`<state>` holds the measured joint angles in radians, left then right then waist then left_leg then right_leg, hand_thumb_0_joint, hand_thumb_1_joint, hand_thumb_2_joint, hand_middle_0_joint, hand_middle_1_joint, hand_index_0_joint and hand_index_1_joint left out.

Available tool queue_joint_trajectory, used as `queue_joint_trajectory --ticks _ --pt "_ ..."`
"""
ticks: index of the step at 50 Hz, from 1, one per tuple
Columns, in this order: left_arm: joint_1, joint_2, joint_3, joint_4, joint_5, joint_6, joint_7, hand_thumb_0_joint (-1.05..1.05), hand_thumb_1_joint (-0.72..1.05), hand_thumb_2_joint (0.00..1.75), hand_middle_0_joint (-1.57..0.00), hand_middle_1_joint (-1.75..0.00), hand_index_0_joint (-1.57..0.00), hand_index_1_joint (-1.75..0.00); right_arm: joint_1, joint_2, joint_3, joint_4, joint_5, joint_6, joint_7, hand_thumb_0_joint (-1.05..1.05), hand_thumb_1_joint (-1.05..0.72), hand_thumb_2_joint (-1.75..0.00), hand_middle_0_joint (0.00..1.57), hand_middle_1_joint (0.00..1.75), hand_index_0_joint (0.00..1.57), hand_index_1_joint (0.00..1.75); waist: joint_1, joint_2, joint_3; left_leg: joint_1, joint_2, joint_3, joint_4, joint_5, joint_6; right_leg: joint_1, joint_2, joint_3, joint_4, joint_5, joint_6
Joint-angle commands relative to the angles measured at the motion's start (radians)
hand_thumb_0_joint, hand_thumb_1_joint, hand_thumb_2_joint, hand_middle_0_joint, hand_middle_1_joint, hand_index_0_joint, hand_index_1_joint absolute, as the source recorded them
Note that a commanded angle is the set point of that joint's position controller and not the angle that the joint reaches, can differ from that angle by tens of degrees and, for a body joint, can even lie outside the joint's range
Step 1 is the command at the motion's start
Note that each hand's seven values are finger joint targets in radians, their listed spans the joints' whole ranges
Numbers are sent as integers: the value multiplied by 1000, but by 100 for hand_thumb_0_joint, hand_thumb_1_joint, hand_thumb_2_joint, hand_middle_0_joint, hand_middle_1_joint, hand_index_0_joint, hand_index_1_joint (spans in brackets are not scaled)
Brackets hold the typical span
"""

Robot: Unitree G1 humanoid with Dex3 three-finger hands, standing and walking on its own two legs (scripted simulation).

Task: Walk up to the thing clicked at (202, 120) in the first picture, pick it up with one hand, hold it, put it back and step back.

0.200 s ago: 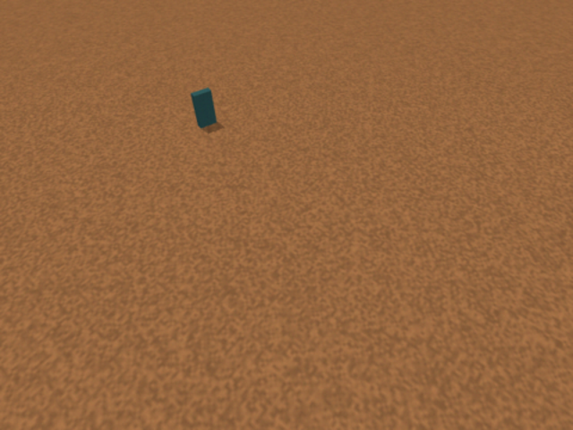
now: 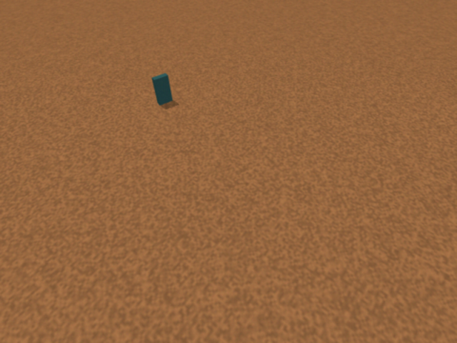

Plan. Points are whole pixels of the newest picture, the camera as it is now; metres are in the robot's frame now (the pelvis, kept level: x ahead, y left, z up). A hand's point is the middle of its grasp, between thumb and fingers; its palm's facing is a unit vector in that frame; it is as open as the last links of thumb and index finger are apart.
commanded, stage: stand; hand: left
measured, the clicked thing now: (162, 89) +1.83 +0.56 -0.68
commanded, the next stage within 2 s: walk up in 0.92 s
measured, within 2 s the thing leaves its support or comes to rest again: neither
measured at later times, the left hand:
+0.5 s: hand out of the picture +0.08 +0.24 -0.16, palm faces -0.04 -0.94 -0.34, open 7.3 cm
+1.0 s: hand out of the picture +0.08 +0.26 -0.15, palm faces +0.01 -0.95 -0.33, open 7.3 cm
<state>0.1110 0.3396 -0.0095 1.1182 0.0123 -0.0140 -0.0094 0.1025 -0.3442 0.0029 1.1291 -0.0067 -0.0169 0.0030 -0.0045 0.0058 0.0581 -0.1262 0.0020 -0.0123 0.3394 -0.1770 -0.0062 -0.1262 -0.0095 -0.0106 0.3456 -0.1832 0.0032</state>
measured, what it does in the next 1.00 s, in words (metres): stands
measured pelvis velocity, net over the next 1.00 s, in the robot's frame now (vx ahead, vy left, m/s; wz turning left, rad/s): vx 0.01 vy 0.00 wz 0.03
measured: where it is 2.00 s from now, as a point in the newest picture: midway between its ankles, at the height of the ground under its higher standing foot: (197, 285)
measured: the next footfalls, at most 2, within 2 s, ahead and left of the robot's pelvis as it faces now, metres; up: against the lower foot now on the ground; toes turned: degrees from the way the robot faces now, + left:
left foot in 1.28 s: +0.21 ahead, +0.24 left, +0.00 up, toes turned +14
right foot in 1.80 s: +0.58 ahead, +0.06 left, +0.00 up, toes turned +7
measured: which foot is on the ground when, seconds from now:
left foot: down 0.00-0.98, up 1.00-1.00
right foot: down 0.00-1.00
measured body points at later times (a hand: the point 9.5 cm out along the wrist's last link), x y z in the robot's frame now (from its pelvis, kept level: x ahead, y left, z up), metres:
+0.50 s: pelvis +0.01 +0.00 +0.00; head +0.02 -0.01 +0.45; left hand +0.08 +0.29 -0.13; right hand +0.08 -0.30 -0.13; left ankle +0.01 +0.12 -0.75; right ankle +0.00 -0.12 -0.75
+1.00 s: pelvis +0.01 +0.00 +0.00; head +0.02 -0.01 +0.45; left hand +0.08 +0.30 -0.13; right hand +0.09 -0.31 -0.13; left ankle +0.00 +0.12 -0.74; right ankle +0.00 -0.12 -0.74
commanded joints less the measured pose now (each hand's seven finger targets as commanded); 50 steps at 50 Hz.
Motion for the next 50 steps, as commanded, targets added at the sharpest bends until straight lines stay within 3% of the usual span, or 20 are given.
queue_joint_trajectory --ticks 1,7,16,22,45,46,47,48,49,50 --pt "-31 211 40 -58 -6 -19 19 0 90 90 -20 -30 -20 -30 -32 -208 -34 -54 0 -16 -12 0 -90 -90 20 30 20 30 5 -8 -85 7 118 -95 -50 137 27 26 -119 91 -49 121 -32" --pt "-35 214 40 -62 -3 -21 19 0 90 90 -20 -30 -20 -30 -41 -212 -36 -55 1 -16 -13 0 -90 -90 20 30 20 30 5 -14 -102 32 122 -91 -39 167 28 35 -122 94 -56 164 -30" --pt "-43 217 44 -59 -6 -20 20 0 90 90 -20 -30 -20 -30 -34 -207 -33 -57 0 -13 -11 0 -90 -90 20 30 20 30 5 -13 -70 7 117 -93 -63 101 24 22 -119 95 -76 88 -29" --pt "-44 218 43 -60 -4 -22 19 0 90 90 -20 -30 -20 -30 -34 -211 -34 -59 0 -17 -13 0 -90 -90 20 30 20 30 4 -3 -107 32 121 -89 -51 155 26 48 -125 98 -64 161 -33" --pt "-32 220 44 -53 -6 -17 17 0 90 90 -20 -30 -20 -30 -26 -211 -32 -56 -2 -16 -14 0 -90 -90 20 30 20 30 9 -7 -82 28 122 -90 -67 132 24 34 -121 96 -70 125 -34" --pt "48 362 130 -98 8 -42 -16 0 90 90 -20 -30 -20 -30 12 -318 -112 -119 -19 -31 22 0 -90 -90 20 30 20 30 39 -6 -179 -87 82 -132 46 -426 103 128 -85 72 30 -398 -65" --pt "75 359 135 -94 20 -47 -25 0 90 90 -20 -30 -20 -30 -41 -317 -113 -137 -29 -28 39 0 -90 -90 20 30 20 30 71 4 -89 -304 73 -124 95 -519 100 139 -144 152 13 -545 -99" --pt "111 375 150 -87 23 -52 -26 0 90 90 -20 -30 -20 -30 -96 -282 -103 -167 -34 -25 46 0 -90 -90 20 30 20 30 99 -81 -22 -482 21 -26 255 -436 68 194 -233 276 -102 -681 -140" --pt "140 401 161 -102 26 -60 -22 0 90 90 -20 -30 -20 -30 -161 -252 -99 -212 -42 -24 52 0 -90 -90 20 30 20 30 133 -181 14 -615 17 23 483 -308 53 201 -397 451 -257 -764 -205" --pt "101 397 161 -133 23 -71 -19 0 90 90 -20 -30 -20 -30 -158 -253 -108 -218 -44 -27 55 0 -90 -90 20 30 20 30 126 -135 46 -649 67 -39 542 -247 32 162 -457 490 -282 -689 -241"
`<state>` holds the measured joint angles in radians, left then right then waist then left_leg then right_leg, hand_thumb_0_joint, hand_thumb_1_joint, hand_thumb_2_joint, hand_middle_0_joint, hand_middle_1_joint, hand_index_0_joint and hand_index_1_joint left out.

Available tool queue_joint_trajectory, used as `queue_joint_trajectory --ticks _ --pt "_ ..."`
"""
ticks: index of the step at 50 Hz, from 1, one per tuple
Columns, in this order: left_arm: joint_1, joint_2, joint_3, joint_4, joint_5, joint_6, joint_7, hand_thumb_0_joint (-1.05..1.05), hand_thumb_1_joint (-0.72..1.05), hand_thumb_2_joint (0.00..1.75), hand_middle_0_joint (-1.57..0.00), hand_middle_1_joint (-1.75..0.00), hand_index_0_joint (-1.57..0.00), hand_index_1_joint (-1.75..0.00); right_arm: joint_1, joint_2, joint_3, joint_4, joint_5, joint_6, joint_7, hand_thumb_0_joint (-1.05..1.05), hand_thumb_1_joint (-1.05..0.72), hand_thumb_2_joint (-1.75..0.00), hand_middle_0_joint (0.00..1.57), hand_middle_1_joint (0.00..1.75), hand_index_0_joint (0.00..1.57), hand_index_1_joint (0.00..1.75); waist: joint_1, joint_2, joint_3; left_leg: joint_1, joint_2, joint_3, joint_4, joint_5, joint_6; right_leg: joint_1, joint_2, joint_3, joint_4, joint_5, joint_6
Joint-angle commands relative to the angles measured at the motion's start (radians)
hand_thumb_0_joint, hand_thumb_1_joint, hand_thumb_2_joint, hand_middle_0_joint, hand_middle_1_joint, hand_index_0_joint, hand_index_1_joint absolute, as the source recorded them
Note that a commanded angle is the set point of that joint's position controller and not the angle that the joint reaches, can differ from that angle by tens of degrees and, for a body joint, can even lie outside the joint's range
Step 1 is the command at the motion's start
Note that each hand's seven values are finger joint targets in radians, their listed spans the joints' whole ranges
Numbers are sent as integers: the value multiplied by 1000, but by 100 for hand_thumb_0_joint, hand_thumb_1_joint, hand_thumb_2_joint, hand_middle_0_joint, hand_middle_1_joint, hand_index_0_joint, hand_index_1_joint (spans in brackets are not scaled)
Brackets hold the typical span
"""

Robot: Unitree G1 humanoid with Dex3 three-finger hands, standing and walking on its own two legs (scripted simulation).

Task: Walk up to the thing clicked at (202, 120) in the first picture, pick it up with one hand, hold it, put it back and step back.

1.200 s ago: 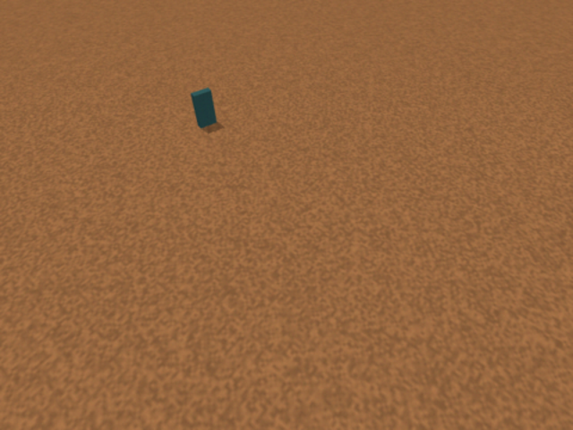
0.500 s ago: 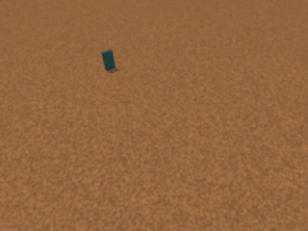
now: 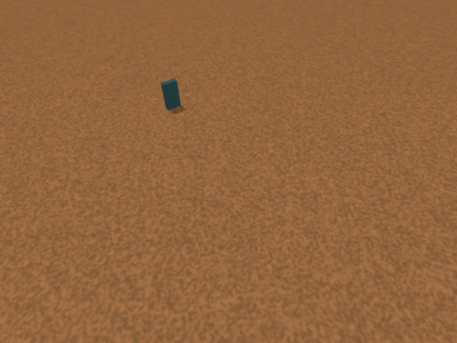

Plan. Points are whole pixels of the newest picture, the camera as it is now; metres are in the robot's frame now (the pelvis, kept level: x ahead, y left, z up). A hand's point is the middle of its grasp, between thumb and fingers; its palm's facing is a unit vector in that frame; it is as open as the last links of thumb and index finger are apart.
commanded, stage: walk up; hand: left
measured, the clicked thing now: (171, 94) +1.83 +0.50 -0.67
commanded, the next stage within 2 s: none
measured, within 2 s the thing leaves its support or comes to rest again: neither
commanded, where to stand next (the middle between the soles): +1.54 +0.26 m, yaw +10 degrees
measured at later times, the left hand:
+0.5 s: hand (50, 296) +0.24 +0.41 -0.16, palm faces +0.05 -0.95 -0.29, open 7.4 cm
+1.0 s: hand (97, 182) +0.54 +0.41 -0.13, palm faces +0.16 -0.93 -0.34, open 7.3 cm
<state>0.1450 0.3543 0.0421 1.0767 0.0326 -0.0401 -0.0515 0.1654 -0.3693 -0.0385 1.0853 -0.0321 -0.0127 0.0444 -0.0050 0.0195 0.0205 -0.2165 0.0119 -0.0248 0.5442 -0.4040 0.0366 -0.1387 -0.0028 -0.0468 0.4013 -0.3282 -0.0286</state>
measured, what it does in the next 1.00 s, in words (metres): walks ahead: left foot, then right foot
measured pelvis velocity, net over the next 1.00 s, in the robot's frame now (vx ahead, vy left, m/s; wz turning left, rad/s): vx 0.49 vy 0.14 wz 0.18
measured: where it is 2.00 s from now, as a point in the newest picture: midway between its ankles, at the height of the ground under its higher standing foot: (200, 194)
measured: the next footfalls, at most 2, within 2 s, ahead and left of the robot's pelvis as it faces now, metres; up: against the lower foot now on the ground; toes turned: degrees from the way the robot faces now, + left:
left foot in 0.28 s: +0.20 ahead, +0.24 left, +0.00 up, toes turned +12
right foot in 0.80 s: +0.57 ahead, +0.04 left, +0.00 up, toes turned +5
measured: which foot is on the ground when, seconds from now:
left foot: up 0.00-0.26, down 0.28-0.84, up 0.86-1.00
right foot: down 0.00-0.32, up 0.34-0.78, down 0.80-1.00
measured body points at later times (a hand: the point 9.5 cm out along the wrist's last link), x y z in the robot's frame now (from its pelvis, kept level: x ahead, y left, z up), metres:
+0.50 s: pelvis +0.18 +0.13 -0.01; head +0.17 +0.17 +0.44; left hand +0.24 +0.46 -0.14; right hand +0.24 -0.19 -0.10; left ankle +0.17 +0.23 -0.75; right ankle +0.20 -0.03 -0.67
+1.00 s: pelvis +0.49 +0.14 -0.01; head +0.51 +0.13 +0.44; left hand +0.53 +0.45 -0.11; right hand +0.62 -0.17 -0.13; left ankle +0.41 +0.27 -0.66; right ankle +0.53 +0.04 -0.75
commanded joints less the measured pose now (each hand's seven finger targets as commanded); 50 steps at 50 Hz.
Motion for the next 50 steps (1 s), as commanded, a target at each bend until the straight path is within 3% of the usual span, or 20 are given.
queue_joint_trajectory --ticks 1,5,10,14,15,16,17,18,20,22,28,35,37,39,40,41,42,43,47,50 --pt "34 375 109 -112 2 -49 21 0 90 90 -20 -30 -20 -30 -191 -242 -75 -170 -14 -38 19 0 -90 -90 20 30 20 30 104 -119 92 -563 90 -50 353 -2 -19 178 -465 512 -329 -447 -229" --pt "-4 347 104 -148 4 -58 14 0 90 90 -20 -30 -20 -30 -101 -255 -94 -159 3 -41 57 0 -90 -90 20 30 20 30 50 -140 18 -444 106 -21 270 42 -41 208 -298 211 -285 -295 -164" --pt "-84 398 106 -192 5 -56 -5 0 90 90 -20 -30 -20 -30 -37 -237 -103 -175 8 -27 80 0 -90 -90 20 30 20 30 -7 -229 57 -107 113 60 118 206 -51 -137 -263 45 -269 -276 -130" --pt "-40 343 83 -177 2 -39 -9 0 90 90 -20 -30 -20 -30 150 -285 -131 -106 5 -43 54 0 -90 -90 20 30 20 30 -95 6 -7 219 28 163 26 188 -29 -262 -196 -79 111 -175 -110" --pt "20 283 61 -172 2 -34 -12 0 90 90 -20 -30 -20 -30 289 -338 -152 -66 0 -51 36 0 -90 -90 20 30 20 30 -157 190 -77 396 13 92 -35 0 20 -352 -124 -122 470 -31 -86" --pt "39 188 35 -191 -5 -32 -17 0 90 90 -20 -30 -20 -30 371 -428 -167 -73 -11 -61 16 0 -90 -90 20 30 20 30 -173 419 -53 443 232 -343 -226 -341 87 -610 -10 -77 803 -263 -36" --pt "-6 270 45 -219 -19 -34 -8 0 90 90 -20 -30 -20 -30 282 -498 -165 -126 24 -69 19 0 -90 -90 20 30 20 30 -147 336 -41 348 398 -745 -437 -469 191 -649 4 45 873 -245 -45" --pt "-41 322 42 -213 -8 -36 1 0 90 90 -20 -30 -20 -30 191 -491 -168 -151 38 -68 15 0 -90 -90 20 30 20 30 -105 233 31 221 449 -788 -476 -493 224 -632 -65 125 884 -172 -50" --pt "-5 349 52 -163 -43 -37 -6 0 90 90 -20 -30 -20 -30 86 -397 -131 -183 27 -85 1 0 -90 -90 20 30 20 30 -40 78 49 137 309 -419 -369 -216 135 -550 -130 167 803 1 -32" --pt "68 328 57 -136 -52 -23 -24 0 90 90 -20 -30 -20 -30 89 -321 -102 -182 41 -100 -1 0 -90 -90 20 30 20 30 5 96 53 58 215 -209 -380 -44 52 -443 -148 120 677 105 -7" --pt "-50 293 65 -206 -22 -4 -50 0 90 90 -20 -30 -20 -30 138 -309 -96 -201 37 -123 -5 0 -90 -90 20 30 20 30 -10 63 130 74 220 -111 -457 79 118 -488 -142 67 456 220 47" --pt "-230 214 48 -288 -22 -18 -55 0 90 90 -20 -30 -20 -30 218 -314 -102 -207 31 -112 -17 0 -90 -90 20 30 20 30 -60 71 65 226 205 -24 -337 553 94 -366 -84 -25 143 291 -10" --pt "-189 216 54 -274 -26 -17 -49 0 90 90 -20 -30 -20 -30 221 -314 -103 -218 23 -104 -27 0 -90 -90 20 30 20 30 -41 62 15 240 206 -18 -247 641 90 -268 -59 -34 133 250 -30" --pt "17 241 78 -218 -29 -17 -34 0 90 90 -20 -30 -20 -30 181 -310 -103 -243 13 -99 -33 0 -90 -90 20 30 20 30 66 21 -113 224 180 18 20 739 83 -21 -27 -47 108 232 -52" --pt "158 283 101 -177 -24 -23 -22 0 90 90 -20 -30 -20 -30 212 -273 -88 -248 7 -96 -33 0 -90 -90 20 30 20 30 119 -58 -212 117 123 54 260 649 61 199 -25 -29 115 168 -65" --pt "270 350 126 -165 -15 -28 -10 0 90 90 -20 -30 -20 -30 263 -209 -65 -260 14 -95 -28 0 -90 -90 20 30 20 30 151 -211 -292 -95 53 79 505 364 40 404 -186 192 93 -55 -91" --pt "273 415 137 -186 -12 -38 -4 0 90 90 -20 -30 -20 -30 315 -201 -58 -270 36 -95 -29 0 -90 -90 20 30 20 30 122 -318 -293 -379 -73 46 671 -95 14 569 -430 659 -49 -61 -211" --pt "210 422 141 -202 -31 -36 2 0 90 90 -20 -30 -20 -30 266 -296 -74 -245 33 -95 -44 0 -90 -90 20 30 20 30 125 -251 -244 -454 -11 -15 748 -117 22 503 -472 747 -90 -37 -279" --pt "100 299 91 -225 -40 -55 17 0 90 90 -20 -30 -20 -30 190 -226 -60 -228 46 -89 -22 0 -90 -90 20 30 20 30 36 -129 4 -300 56 -66 639 77 31 53 -266 241 -91 427 -169" --pt "74 282 82 -248 -36 -70 10 0 90 90 -20 -30 -20 -30 189 -216 -70 -239 27 -69 1 0 -90 -90 20 30 20 30 4 -142 49 -278 66 -32 526 141 0 -37 -222 124 -134 410 -177"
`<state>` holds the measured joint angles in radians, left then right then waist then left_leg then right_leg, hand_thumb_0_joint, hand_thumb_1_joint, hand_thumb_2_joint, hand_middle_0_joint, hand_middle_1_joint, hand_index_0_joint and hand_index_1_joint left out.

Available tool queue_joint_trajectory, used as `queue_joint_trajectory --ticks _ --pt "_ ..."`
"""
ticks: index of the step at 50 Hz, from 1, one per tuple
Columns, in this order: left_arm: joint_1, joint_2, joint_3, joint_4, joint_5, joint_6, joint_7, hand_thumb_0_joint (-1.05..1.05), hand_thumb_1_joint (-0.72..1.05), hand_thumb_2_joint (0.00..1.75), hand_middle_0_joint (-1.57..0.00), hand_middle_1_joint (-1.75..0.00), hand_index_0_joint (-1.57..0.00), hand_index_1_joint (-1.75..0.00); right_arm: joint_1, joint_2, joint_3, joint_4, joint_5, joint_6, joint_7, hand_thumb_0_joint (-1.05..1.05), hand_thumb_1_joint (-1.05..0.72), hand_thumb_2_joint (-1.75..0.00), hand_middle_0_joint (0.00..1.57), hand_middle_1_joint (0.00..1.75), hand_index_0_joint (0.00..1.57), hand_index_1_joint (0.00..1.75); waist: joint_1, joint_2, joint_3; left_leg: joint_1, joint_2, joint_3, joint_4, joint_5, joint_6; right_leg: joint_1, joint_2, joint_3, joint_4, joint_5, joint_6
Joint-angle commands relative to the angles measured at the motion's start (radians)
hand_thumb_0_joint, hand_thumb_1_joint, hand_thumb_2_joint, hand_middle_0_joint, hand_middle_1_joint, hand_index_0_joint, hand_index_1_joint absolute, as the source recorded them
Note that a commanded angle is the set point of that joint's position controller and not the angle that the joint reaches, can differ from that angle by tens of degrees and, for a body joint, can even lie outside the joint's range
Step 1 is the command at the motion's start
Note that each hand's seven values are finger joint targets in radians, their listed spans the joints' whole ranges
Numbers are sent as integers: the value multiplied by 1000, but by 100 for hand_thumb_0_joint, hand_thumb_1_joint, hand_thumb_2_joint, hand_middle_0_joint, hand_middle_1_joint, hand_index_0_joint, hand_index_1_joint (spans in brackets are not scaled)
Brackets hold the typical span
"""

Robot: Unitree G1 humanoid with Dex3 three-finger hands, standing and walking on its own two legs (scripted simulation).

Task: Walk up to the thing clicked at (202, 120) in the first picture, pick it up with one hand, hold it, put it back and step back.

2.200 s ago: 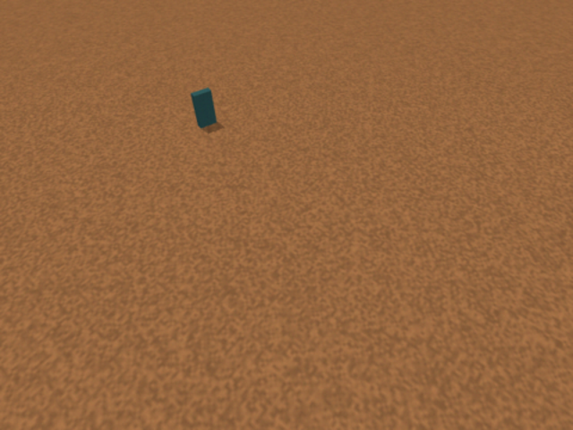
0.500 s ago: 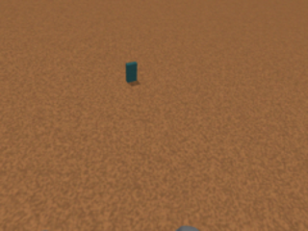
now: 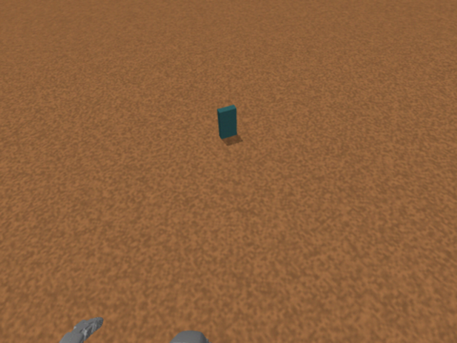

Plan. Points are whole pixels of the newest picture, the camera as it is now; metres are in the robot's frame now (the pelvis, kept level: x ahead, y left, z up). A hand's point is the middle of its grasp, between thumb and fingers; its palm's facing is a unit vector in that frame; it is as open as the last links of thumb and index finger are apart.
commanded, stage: walk up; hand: left
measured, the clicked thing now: (227, 122) +1.39 +0.12 -0.67
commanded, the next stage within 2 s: none
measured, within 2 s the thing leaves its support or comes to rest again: neither
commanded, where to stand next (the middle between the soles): +1.06 -0.06 m, yaw +0 degrees
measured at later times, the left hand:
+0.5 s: hand (118, 252) +0.32 +0.30 -0.15, palm faces -0.06 -0.95 -0.31, open 7.3 cm
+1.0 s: hand (171, 168) +0.55 +0.21 -0.11, palm faces -0.05 -0.92 -0.39, open 7.3 cm
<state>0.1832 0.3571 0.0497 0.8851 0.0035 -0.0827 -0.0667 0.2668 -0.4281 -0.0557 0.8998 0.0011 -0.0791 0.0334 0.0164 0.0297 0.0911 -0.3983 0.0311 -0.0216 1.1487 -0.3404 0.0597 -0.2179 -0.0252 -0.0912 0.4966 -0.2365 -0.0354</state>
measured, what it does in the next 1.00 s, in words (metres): walks ahead: left foot, then right foot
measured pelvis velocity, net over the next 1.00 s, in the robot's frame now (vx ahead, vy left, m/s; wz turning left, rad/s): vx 0.48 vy -0.06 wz -0.04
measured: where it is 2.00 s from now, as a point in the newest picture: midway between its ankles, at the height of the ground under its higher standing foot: (257, 205)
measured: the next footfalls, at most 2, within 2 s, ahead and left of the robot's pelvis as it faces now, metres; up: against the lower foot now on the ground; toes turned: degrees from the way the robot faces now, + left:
left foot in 0.24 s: +0.33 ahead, +0.14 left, +0.00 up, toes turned +6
right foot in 0.72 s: +0.53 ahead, -0.16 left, +0.00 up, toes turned -7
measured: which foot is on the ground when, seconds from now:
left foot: up 0.00-0.22, down 0.24-0.74, up 0.76-1.00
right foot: down 0.00-0.28, up 0.30-0.70, down 0.72-1.00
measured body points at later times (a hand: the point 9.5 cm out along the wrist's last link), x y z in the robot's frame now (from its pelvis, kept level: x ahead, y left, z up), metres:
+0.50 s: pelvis +0.27 +0.03 +0.00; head +0.28 +0.06 +0.45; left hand +0.33 +0.35 -0.13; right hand +0.34 -0.28 -0.09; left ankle +0.29 +0.14 -0.74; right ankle +0.30 -0.14 -0.67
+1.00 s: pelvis +0.48 -0.06 +0.00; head +0.48 -0.09 +0.45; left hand +0.56 +0.25 -0.09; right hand +0.53 -0.38 -0.13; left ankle +0.54 +0.11 -0.67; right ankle +0.49 -0.15 -0.74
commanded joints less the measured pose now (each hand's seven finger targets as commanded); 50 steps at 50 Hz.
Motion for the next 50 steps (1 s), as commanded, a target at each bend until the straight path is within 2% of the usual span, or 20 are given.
queue_joint_trajectory --ticks 1,5,8,10,12,13,14,15,19,26,32,35,36,37,38,39,40,42,44,50 --pt "37 279 71 -68 -6 -32 23 0 90 90 -20 -30 -20 -30 59 -153 -54 -64 -9 2 19 0 -90 -90 20 30 20 30 -18 -146 -16 -108 58 -12 -146 96 -39 32 -199 155 -246 287 -180" --pt "25 302 73 -97 9 -36 10 0 90 90 -20 -30 -20 -30 -86 -144 -53 -116 -17 3 43 0 -90 -90 20 30 20 30 2 -171 14 -40 81 58 -451 214 -72 -59 -161 78 -297 101 -161" --pt "94 310 72 -86 6 -23 7 0 90 90 -20 -30 -20 -30 -146 -139 -59 -122 -16 -15 44 0 -90 -90 20 30 20 30 45 -145 -40 48 56 79 -582 295 -59 27 -177 94 -205 152 -147" --pt "113 324 74 -85 2 -12 11 0 90 90 -20 -30 -20 -30 -97 -153 -73 -103 -21 -20 36 0 -90 -90 20 30 20 30 14 -89 -81 147 30 95 -634 276 -36 43 -193 103 -99 219 -140" --pt "158 273 51 -101 -2 -7 23 0 90 90 -20 -30 -20 -30 105 -229 -102 -51 -43 -27 20 0 -90 -90 20 30 20 30 -88 81 -205 449 16 75 -651 130 34 -79 -103 27 264 279 -96" --pt "204 205 30 -110 -9 -6 28 0 90 90 -20 -30 -20 -30 217 -300 -128 -39 -64 -29 9 0 -90 -90 20 30 20 30 -133 257 -276 614 191 -174 -691 6 89 -268 -28 5 527 71 -53" --pt "254 199 33 -109 -21 0 32 0 90 90 -20 -30 -20 -30 219 -349 -134 -75 -50 -33 -1 0 -90 -90 20 30 20 30 -117 278 -327 718 415 -647 -819 -99 166 -460 114 89 675 -323 -20" --pt "229 312 53 -85 -12 11 49 0 90 90 -20 -30 -20 -30 167 -355 -142 -84 -11 -28 -1 0 -90 -90 20 30 20 30 -113 171 -307 672 442 -690 -848 -141 224 -467 33 196 733 -302 -41" --pt "222 275 49 -39 -19 7 29 0 90 90 -20 -30 -20 -30 16 -218 -75 -114 15 -35 -11 0 -90 -90 20 30 20 30 -13 65 -81 283 254 -156 -863 317 70 -305 -48 220 624 -99 -4" --pt "101 239 51 -84 8 25 -16 0 90 90 -20 -30 -20 -30 20 -241 -83 -131 1 -54 -3 0 -90 -90 20 30 20 30 -28 102 16 226 245 -30 -950 173 162 -355 -111 112 351 11 49" --pt "5 230 62 -86 9 16 -30 0 90 90 -20 -30 -20 -30 19 -253 -80 -130 -2 -40 -2 0 -90 -90 20 30 20 30 -32 101 -18 185 223 10 -875 159 120 -158 -79 57 128 144 14" --pt "87 258 76 -51 13 8 -20 0 90 90 -20 -30 -20 -30 11 -247 -79 -136 -5 -29 -11 0 -90 -90 20 30 20 30 24 31 -75 146 220 16 -697 176 90 31 -48 41 86 94 -4" --pt "179 296 96 -24 14 -4 -9 0 90 90 -20 -30 -20 -30 49 -204 -63 -133 -10 -27 -11 0 -90 -90 20 30 20 30 65 -94 -148 109 157 66 -458 263 60 189 -30 67 44 22 -22" --pt "273 357 118 -11 21 -15 5 0 90 90 -20 -30 -20 -30 124 -136 -37 -129 -8 -27 -8 0 -90 -90 20 30 20 30 96 -290 -219 2 63 136 -187 161 23 315 -138 230 -70 -189 -47" --pt "265 414 124 -36 17 -22 18 0 90 90 -20 -30 -20 -30 155 -102 -18 -136 -4 -20 -6 0 -90 -90 20 30 20 30 77 -385 -184 -196 -38 86 -15 -169 -17 353 -342 613 -207 -301 -100" --pt "239 434 122 -34 1 -14 19 0 90 90 -20 -30 -20 -30 107 -214 -48 -119 -7 -10 -16 0 -90 -90 20 30 20 30 90 -306 -129 -264 -24 43 72 -178 -24 312 -401 770 -279 -292 -190" --pt "199 409 115 -47 -12 -10 23 0 90 90 -20 -30 -20 -30 81 -235 -52 -103 -9 -8 -21 0 -90 -90 20 30 20 30 72 -233 -82 -273 28 -13 91 -125 -25 244 -391 712 -269 -209 -202" --pt "117 343 94 -65 -15 -15 34 0 90 90 -20 -30 -20 -30 86 -211 -53 -65 12 -4 -12 0 -90 -90 20 30 20 30 23 -164 -35 -185 57 -67 30 -21 -17 117 -291 423 -235 19 -137" --pt "100 301 79 -67 -16 -19 35 0 90 90 -20 -30 -20 -30 124 -186 -46 -47 12 7 0 0 -90 -90 20 30 20 30 -9 -195 -35 -120 53 -39 -63 54 -19 61 -203 268 -221 172 -89" --pt "120 295 78 -102 -2 -31 35 0 90 90 -20 -30 -20 -30 40 -178 -60 -70 -11 27 24 0 -90 -90 20 30 20 30 6 -154 -9 -181 58 -25 -240 179 -69 61 -207 184 -305 22 -124"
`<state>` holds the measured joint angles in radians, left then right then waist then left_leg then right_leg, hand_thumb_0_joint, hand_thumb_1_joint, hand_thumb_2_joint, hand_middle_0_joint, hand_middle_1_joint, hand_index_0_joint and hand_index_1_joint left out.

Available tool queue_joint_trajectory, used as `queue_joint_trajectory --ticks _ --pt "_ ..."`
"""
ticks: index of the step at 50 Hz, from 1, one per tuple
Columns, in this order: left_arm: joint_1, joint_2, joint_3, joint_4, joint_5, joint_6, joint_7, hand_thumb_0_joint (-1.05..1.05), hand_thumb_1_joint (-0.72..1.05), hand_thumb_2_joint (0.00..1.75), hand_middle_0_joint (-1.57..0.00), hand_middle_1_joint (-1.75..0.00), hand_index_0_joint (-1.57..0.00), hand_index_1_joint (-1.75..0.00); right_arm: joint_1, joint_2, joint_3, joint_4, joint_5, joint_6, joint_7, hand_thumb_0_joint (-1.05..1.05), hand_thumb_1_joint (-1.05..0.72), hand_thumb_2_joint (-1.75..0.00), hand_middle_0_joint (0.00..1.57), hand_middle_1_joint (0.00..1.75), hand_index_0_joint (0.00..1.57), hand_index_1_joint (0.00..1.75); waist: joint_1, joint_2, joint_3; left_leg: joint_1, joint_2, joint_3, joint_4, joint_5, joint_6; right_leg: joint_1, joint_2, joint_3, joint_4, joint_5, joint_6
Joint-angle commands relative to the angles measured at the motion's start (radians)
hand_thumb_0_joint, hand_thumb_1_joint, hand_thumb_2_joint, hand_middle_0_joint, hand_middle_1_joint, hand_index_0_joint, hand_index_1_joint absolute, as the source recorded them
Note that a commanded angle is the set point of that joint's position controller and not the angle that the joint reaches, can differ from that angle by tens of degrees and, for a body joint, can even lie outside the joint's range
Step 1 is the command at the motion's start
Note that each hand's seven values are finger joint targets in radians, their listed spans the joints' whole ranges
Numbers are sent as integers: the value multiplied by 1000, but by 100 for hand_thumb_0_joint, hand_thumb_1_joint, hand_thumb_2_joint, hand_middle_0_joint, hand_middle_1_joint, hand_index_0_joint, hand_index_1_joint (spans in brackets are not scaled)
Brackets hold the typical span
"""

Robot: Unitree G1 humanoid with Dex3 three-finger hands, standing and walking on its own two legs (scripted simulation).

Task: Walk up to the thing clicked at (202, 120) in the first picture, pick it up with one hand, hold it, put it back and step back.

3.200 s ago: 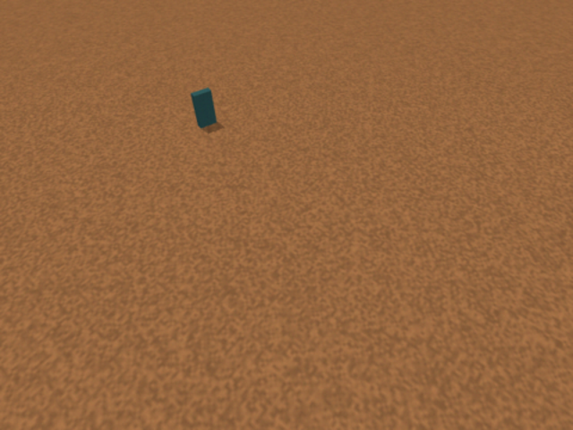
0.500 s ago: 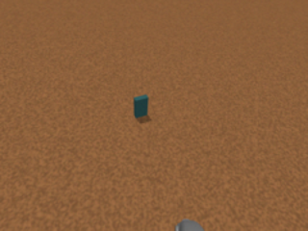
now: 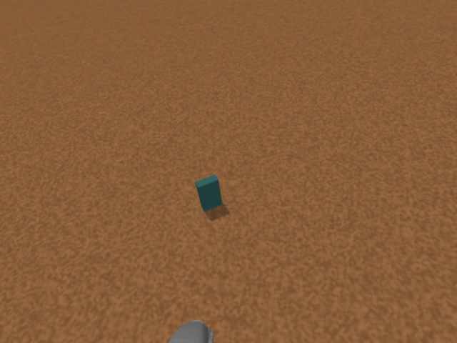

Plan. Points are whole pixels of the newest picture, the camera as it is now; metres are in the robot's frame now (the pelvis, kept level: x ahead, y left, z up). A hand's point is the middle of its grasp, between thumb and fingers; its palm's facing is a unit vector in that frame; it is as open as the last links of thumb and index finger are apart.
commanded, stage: walk up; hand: left
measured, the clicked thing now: (209, 193) +0.91 +0.21 -0.67
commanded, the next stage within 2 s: none
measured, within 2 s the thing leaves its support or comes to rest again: neither
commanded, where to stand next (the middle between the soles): +0.59 +0.02 m, yaw +2 degrees
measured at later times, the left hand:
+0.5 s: hand (104, 304) +0.22 +0.32 -0.16, palm faces -0.01 -0.95 -0.32, open 7.3 cm
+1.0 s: hand (136, 240) +0.36 +0.27 -0.13, palm faces +0.02 -0.92 -0.40, open 7.3 cm
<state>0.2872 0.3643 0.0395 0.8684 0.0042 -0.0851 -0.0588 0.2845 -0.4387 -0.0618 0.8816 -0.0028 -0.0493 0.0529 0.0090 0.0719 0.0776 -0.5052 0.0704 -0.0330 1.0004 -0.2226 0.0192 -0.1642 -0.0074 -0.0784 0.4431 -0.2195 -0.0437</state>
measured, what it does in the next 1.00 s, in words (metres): walks ahead: left foot, then right foot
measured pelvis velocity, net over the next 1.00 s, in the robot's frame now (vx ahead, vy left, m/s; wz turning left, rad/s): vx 0.34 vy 0.00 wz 0.04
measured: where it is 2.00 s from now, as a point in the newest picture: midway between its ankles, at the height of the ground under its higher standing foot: (242, 275)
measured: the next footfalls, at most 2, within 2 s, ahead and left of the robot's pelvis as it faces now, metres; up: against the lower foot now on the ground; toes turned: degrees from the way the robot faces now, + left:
left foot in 0.24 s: +0.26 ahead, +0.15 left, +0.00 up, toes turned +7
right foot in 0.72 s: +0.40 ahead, -0.13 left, +0.00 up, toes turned -2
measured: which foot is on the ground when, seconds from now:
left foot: up 0.00-0.22, down 0.24-0.74, up 0.76-1.00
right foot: down 0.00-0.26, up 0.28-0.70, down 0.72-1.00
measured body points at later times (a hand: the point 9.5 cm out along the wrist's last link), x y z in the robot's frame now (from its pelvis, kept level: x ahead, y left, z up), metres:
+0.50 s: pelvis +0.18 +0.04 +0.00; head +0.19 +0.07 +0.45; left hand +0.22 +0.37 -0.13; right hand +0.27 -0.27 -0.09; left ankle +0.22 +0.15 -0.74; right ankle +0.24 -0.12 -0.68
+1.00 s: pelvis +0.34 +0.00 +0.00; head +0.36 -0.02 +0.44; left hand +0.36 +0.32 -0.10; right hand +0.43 -0.31 -0.13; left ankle +0.42 +0.15 -0.70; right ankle +0.36 -0.13 -0.74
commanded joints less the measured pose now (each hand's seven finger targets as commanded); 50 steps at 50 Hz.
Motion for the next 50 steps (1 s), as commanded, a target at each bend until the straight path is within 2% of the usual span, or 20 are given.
queue_joint_trajectory --ticks 1,9,10,12,13,14,15,18,21,28,32,35,36,37,38,39,41,43,46,50 --pt "23 296 92 -90 2 -29 28 0 90 90 -20 -30 -20 -30 -9 -162 -53 -64 -11 -3 7 0 -90 -90 20 30 20 30 23 -190 18 -83 25 -16 -146 62 -35 2 -237 172 -261 -42 -130" --pt "50 308 96 -91 4 -13 27 0 90 90 -20 -30 -20 -30 -95 -136 -48 -92 -19 -33 15 0 -90 -90 20 30 20 30 37 -168 -10 102 6 77 -439 75 12 47 -252 121 -93 164 -142" --pt "40 317 95 -98 5 -11 27 0 90 90 -20 -30 -20 -30 -66 -142 -53 -81 -18 -35 13 0 -90 -90 20 30 20 30 16 -155 -22 187 4 86 -457 88 22 -2 -263 128 -68 138 -137" --pt "74 270 71 -104 5 -4 28 0 90 90 -20 -30 -20 -30 100 -202 -77 -27 -27 -47 0 0 -90 -90 20 30 20 30 -62 20 -120 476 -42 85 -520 5 63 -97 -154 34 258 247 -89" --pt "111 207 50 -110 -5 -1 31 0 90 90 -20 -30 -20 -30 215 -268 -102 -18 -46 -51 -13 0 -90 -90 20 30 20 30 -112 185 -199 629 116 -149 -584 -147 121 -251 -78 -15 528 115 -43" --pt "155 183 49 -104 -15 6 32 0 90 90 -20 -30 -20 -30 203 -321 -108 -51 -36 -54 -24 0 -90 -90 20 30 20 30 -85 241 -200 736 330 -604 -700 -234 206 -495 71 20 682 -305 2" --pt "117 288 70 -81 -4 18 46 0 90 90 -20 -30 -20 -30 178 -319 -114 -58 -3 -51 -22 0 -90 -90 20 30 20 30 -93 116 -188 693 374 -647 -712 -214 270 -503 -5 120 751 -331 -15" --pt "98 273 61 -53 -10 17 36 0 90 90 -20 -30 -20 -30 69 -231 -72 -87 11 -50 -36 0 -90 -90 20 30 20 30 -38 13 -56 448 248 -269 -713 114 168 -407 -52 210 711 -173 -4" --pt "149 247 62 -22 -9 36 18 0 90 90 -20 -30 -20 -30 13 -214 -65 -101 12 -59 -33 0 -90 -90 20 30 20 30 0 48 -15 282 184 -102 -751 48 169 -316 -72 137 627 -90 24" --pt "-8 234 69 -54 12 31 -14 0 90 90 -20 -30 -20 -30 32 -252 -78 -111 -1 -60 -21 0 -90 -90 20 30 20 30 -38 90 50 261 192 -80 -822 -210 207 -332 -126 83 314 16 55" --pt "-5 232 77 -34 8 12 -16 0 90 90 -20 -30 -20 -30 -10 -245 -74 -126 0 -53 -17 0 -90 -90 20 30 20 30 -10 58 16 206 187 -59 -739 -204 187 -172 -97 65 183 59 35" --pt "127 266 93 10 14 -3 1 0 90 90 -20 -30 -20 -30 -16 -204 -58 -133 -7 -39 -19 0 -90 -90 20 30 20 30 58 -67 -67 167 132 -11 -494 -144 137 56 -52 42 103 14 26" --pt "186 295 105 27 18 -14 13 0 90 90 -20 -30 -20 -30 32 -155 -41 -126 -9 -36 -18 0 -90 -90 20 30 20 30 83 -205 -119 110 63 55 -280 -121 115 172 -62 80 39 -75 14" --pt "220 374 126 13 25 -26 27 0 90 90 -20 -30 -20 -30 84 -79 -15 -136 -5 -37 -16 0 -90 -90 20 30 20 30 83 -427 -132 -31 -44 127 -3 -236 58 227 -273 421 -107 -257 -49" --pt "185 388 116 -20 18 -32 33 0 90 90 -20 -30 -20 -30 80 -111 -17 -122 -6 -27 -21 0 -90 -90 20 30 20 30 66 -329 -50 -168 -122 46 94 -291 20 203 -391 665 -195 -201 -127" --pt "151 407 116 -24 -1 -25 33 0 90 90 -20 -30 -20 -30 46 -190 -39 -119 -13 -23 -33 0 -90 -90 20 30 20 30 68 -293 -42 -186 -53 12 141 -294 22 183 -450 720 -193 -135 -220" --pt "128 350 102 -34 -16 -24 41 0 90 90 -20 -30 -20 -30 17 -203 -42 -95 5 -29 -31 0 -90 -90 20 30 20 30 55 -225 -8 -165 -20 -58 131 -220 16 132 -366 520 -153 156 -204" --pt "74 317 85 -48 -19 -24 45 0 90 90 -20 -30 -20 -30 64 -173 -41 -66 13 -17 -23 0 -90 -90 20 30 20 30 11 -257 -25 -75 -9 -39 55 -166 18 79 -284 316 -120 260 -150" --pt "53 304 80 -68 -8 -24 45 0 90 90 -20 -30 -20 -30 48 -160 -45 -63 4 -4 -3 0 -90 -90 20 30 20 30 11 -261 -15 -24 -12 5 -74 -105 -2 11 -240 196 -139 206 -168" --pt "47 324 84 -97 5 -25 39 0 90 90 -20 -30 -20 -30 -31 -142 -53 -92 -10 -3 15 0 -90 -90 20 30 20 30 29 -249 -1 44 16 39 -265 -8 -15 -56 -265 177 -171 5 -180"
